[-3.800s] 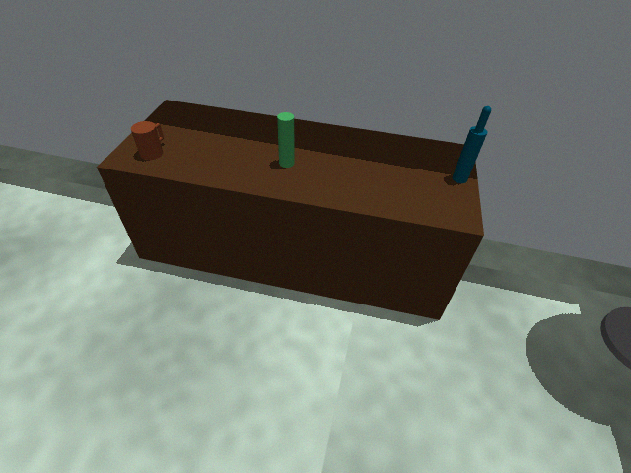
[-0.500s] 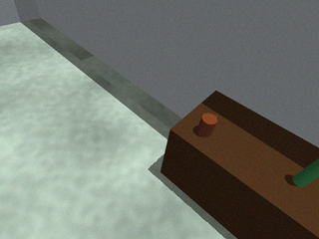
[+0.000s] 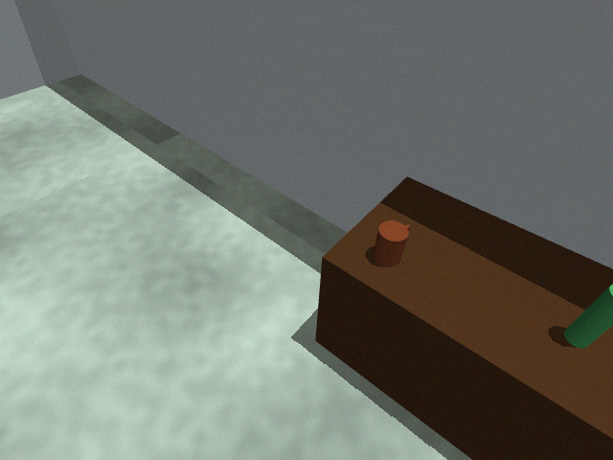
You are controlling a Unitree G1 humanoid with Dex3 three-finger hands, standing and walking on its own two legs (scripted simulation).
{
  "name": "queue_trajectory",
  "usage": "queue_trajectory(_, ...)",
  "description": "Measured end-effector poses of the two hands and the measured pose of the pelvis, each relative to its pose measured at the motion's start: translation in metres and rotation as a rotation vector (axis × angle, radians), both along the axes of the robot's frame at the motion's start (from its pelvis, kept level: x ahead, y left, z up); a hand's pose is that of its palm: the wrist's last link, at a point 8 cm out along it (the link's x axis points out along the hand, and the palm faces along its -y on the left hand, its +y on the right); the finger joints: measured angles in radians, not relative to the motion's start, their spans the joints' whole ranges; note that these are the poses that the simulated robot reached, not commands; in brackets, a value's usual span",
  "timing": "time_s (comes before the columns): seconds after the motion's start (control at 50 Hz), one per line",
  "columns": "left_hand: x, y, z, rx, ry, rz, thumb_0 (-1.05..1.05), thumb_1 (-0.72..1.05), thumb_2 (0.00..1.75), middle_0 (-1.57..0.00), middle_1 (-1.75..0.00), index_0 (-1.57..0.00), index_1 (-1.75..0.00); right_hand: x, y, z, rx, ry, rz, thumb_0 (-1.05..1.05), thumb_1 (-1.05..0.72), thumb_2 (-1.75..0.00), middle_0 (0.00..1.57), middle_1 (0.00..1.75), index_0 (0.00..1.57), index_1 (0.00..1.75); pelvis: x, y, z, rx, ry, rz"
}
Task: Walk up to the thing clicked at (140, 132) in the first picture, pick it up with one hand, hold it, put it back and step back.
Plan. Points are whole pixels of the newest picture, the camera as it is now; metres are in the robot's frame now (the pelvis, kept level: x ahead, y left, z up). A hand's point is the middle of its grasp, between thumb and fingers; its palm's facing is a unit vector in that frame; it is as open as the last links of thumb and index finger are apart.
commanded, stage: walk up
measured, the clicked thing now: (394, 241) +0.72 -0.23 -0.24
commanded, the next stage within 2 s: stand in 1.02 s
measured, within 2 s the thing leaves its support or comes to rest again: neither
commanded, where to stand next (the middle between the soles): +0.08 -0.01 m, yaw +0 degrees
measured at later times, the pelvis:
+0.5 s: pelvis +0.01 -0.01 +0.01, yaw -1 degrees
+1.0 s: pelvis +0.02 -0.01 +0.01, yaw -1 degrees
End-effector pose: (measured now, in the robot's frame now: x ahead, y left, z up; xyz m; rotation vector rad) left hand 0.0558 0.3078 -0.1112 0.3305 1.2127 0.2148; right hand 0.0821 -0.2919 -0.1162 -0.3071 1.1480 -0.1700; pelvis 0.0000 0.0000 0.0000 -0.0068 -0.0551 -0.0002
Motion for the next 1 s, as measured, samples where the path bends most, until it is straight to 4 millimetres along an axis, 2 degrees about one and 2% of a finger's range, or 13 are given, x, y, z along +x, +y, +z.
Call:
queue_trajectory(0.22, 0.038, -0.011, 0.006, -0.016, -0.038, -0.024, 0.01, 0.91, 0.90, -0.20, -0.30, -0.20, -0.30, -0.005, -0.013, 0.009, -0.024, 0.042, -0.039, 0.01, -0.90, -0.90, 0.20, 0.30, 0.21, 0.30, 0.008, -0.004, 0.008, 0.005, 0.010, -0.004)
queue_trajectory(0.36, 0.049, -0.017, 0.006, -0.024, -0.036, -0.036, 0.01, 0.91, 0.90, -0.20, -0.30, -0.20, -0.30, -0.001, -0.023, 0.016, -0.047, 0.040, -0.062, 0.01, -0.91, -0.90, 0.20, 0.30, 0.20, 0.30, 0.012, -0.006, 0.011, 0.005, 0.009, -0.009)
queue_trajectory(0.64, 0.047, -0.018, 0.006, -0.023, -0.006, -0.034, 0.01, 0.91, 0.90, -0.20, -0.30, -0.20, -0.30, 0.008, -0.016, 0.015, -0.023, 0.029, -0.064, 0.01, -0.91, -0.90, 0.20, 0.30, 0.20, 0.30, 0.016, -0.007, 0.013, 0.005, 0.009, -0.020)
queue_trajectory(1.0, 0.042, -0.016, 0.007, -0.014, 0.021, -0.025, 0.01, 0.91, 0.90, -0.20, -0.30, -0.20, -0.30, 0.006, -0.013, 0.011, -0.010, 0.054, -0.073, 0.01, -0.91, -0.90, 0.20, 0.30, 0.20, 0.30, 0.020, -0.006, 0.014, 0.008, 0.012, -0.023)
